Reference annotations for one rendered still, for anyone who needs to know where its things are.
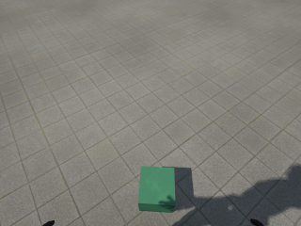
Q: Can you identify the carton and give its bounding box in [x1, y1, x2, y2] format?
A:
[138, 166, 176, 213]

